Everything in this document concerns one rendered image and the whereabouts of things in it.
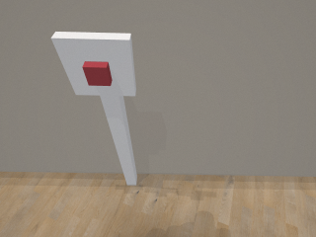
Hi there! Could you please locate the panel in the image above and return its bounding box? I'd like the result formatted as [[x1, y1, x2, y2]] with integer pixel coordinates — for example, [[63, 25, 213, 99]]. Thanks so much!
[[51, 32, 137, 186]]

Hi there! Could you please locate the button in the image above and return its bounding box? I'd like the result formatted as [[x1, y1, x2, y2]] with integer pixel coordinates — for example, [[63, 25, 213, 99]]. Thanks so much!
[[82, 61, 113, 86]]

